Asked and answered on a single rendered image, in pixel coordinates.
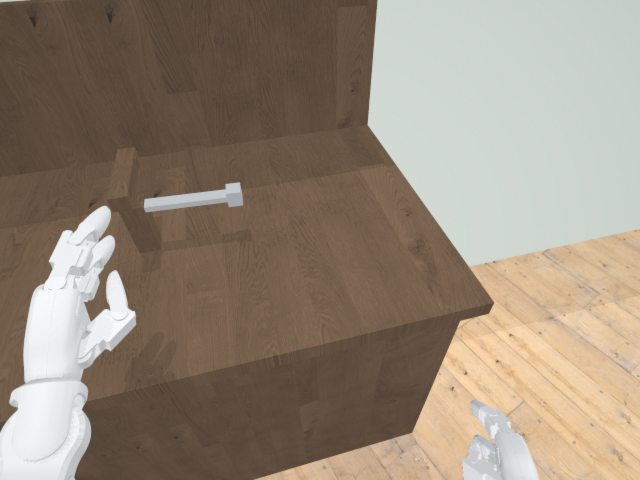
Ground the left robot hand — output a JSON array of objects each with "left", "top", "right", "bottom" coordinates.
[{"left": 23, "top": 206, "right": 136, "bottom": 383}]

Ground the right robot hand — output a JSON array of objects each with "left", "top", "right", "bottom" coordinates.
[{"left": 462, "top": 400, "right": 539, "bottom": 480}]

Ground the left robot forearm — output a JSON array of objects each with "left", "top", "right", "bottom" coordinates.
[{"left": 0, "top": 378, "right": 91, "bottom": 480}]

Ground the tap lever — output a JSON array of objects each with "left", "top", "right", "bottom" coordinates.
[{"left": 144, "top": 182, "right": 243, "bottom": 212}]

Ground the counter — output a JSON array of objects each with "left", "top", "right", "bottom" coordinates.
[{"left": 0, "top": 0, "right": 494, "bottom": 480}]

